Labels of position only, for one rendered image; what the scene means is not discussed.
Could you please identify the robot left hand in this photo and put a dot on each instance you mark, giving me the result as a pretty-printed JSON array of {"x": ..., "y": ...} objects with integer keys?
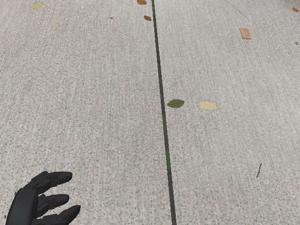
[{"x": 27, "y": 207}]

